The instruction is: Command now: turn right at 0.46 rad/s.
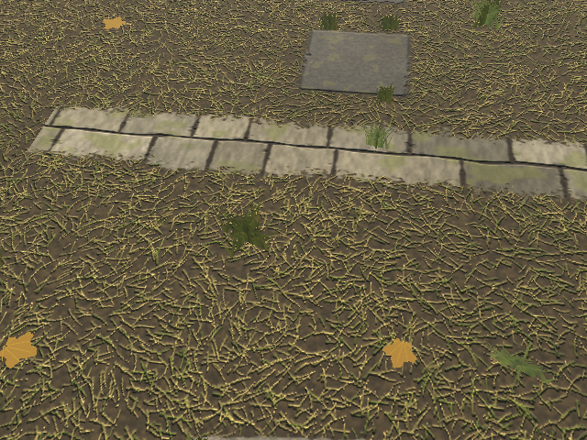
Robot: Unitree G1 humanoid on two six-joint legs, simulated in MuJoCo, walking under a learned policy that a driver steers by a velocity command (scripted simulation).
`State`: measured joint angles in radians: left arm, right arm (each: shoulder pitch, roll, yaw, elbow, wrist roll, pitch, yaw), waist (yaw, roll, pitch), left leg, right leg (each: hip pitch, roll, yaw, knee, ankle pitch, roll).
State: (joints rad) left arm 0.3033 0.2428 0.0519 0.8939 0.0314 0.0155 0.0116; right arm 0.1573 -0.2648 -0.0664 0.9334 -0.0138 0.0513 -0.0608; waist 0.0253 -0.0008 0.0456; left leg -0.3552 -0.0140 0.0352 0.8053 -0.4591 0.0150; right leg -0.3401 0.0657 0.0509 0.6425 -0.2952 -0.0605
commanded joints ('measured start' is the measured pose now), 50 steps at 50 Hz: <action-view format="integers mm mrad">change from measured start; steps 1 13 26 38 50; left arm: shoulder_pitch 26 -84 -99 -166 -91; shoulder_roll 201 194 116 107 91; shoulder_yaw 57 76 45 -14 -31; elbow -63 -97 -75 -17 116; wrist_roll -6 -15 -13 -15 -25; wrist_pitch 1 38 53 -7 -21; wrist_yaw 15 -7 -20 11 25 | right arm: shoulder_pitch -10 42 70 98 116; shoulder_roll -55 -74 -117 -65 -55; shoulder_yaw -4 11 8 33 39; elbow -81 -136 -152 -76 82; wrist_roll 5 20 -6 3 -1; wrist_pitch -7 -40 -63 -39 -47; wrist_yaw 15 10 19 28 33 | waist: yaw -22 -25 -38 -68 -39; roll -93 -160 141 -125 -11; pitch -38 -110 -44 -38 13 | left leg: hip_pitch -188 92 305 180 244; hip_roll -25 -74 221 68 99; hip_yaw -106 -81 -215 -68 -101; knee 297 -231 -494 -405 -483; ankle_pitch -75 67 630 181 378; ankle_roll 9 -14 199 13 3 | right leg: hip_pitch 122 124 -169 214 177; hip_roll -313 -172 29 -295 -153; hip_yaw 478 447 62 212 120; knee -340 -305 327 -362 -382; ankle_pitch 356 305 -130 429 187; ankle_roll -223 -107 114 -84 -8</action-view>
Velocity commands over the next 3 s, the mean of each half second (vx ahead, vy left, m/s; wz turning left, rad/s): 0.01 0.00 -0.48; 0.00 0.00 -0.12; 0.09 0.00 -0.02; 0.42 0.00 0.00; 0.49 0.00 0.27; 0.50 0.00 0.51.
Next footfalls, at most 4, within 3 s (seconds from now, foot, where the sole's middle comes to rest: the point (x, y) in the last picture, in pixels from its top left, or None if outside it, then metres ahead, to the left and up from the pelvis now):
0.32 left None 0.04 0.12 -0.76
0.70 right None -0.05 -0.07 -0.76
2.02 right None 0.39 -0.12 -0.76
2.56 left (340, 349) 0.70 -0.04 -0.76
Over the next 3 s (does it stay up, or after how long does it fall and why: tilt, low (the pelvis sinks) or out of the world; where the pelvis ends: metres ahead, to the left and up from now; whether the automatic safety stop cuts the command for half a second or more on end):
stays up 0.79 -0.09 0.01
